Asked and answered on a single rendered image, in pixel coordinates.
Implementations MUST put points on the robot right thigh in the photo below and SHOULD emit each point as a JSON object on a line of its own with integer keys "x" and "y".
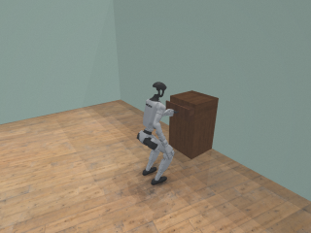
{"x": 155, "y": 143}

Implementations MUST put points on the robot left hand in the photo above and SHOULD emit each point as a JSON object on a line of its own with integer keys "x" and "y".
{"x": 169, "y": 112}

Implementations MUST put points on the right robot upper arm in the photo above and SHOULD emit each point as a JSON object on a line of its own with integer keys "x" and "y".
{"x": 160, "y": 109}

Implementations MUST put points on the robot torso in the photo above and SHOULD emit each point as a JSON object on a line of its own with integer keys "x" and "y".
{"x": 148, "y": 120}

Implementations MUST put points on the drawer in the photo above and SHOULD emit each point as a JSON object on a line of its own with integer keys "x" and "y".
{"x": 185, "y": 111}

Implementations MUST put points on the right robot forearm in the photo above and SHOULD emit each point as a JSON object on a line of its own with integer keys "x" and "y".
{"x": 160, "y": 135}

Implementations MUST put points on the robot right hand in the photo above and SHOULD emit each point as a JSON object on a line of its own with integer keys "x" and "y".
{"x": 167, "y": 150}

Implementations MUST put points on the cabinet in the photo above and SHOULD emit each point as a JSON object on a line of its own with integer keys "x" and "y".
{"x": 195, "y": 137}

